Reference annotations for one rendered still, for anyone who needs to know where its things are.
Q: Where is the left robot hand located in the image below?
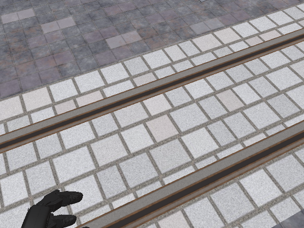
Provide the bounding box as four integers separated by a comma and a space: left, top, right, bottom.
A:
21, 189, 89, 228

